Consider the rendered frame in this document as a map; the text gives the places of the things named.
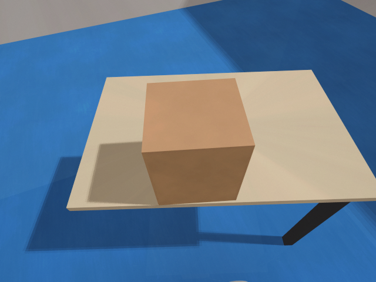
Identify carton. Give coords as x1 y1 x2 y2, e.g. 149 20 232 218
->
142 78 255 205

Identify table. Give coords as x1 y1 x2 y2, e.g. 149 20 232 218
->
66 70 376 246

